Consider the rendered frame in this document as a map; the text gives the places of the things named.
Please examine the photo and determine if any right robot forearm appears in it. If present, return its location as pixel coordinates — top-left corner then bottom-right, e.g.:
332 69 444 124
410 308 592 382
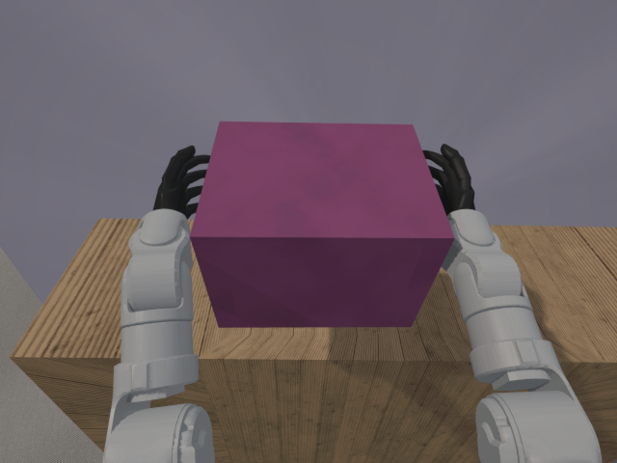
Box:
442 209 602 463

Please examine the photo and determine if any left robot forearm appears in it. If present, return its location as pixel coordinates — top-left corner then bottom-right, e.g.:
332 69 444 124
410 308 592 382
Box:
102 208 199 463

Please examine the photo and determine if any right robot hand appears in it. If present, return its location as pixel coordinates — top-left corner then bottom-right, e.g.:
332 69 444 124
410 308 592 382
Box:
423 144 475 216

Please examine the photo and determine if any pedestal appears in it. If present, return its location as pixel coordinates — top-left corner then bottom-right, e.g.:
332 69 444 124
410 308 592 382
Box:
10 218 617 463

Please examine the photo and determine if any robot right upper arm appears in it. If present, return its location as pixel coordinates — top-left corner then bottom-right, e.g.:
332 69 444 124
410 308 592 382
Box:
475 391 601 463

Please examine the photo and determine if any robot left upper arm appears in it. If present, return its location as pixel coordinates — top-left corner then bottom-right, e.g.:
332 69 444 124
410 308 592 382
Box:
105 403 215 463

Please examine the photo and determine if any left robot hand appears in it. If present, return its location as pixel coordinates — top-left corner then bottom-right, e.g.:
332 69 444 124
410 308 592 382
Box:
153 146 210 220

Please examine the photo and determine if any carton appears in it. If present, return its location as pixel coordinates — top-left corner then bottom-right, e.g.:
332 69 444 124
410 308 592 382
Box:
190 122 455 328

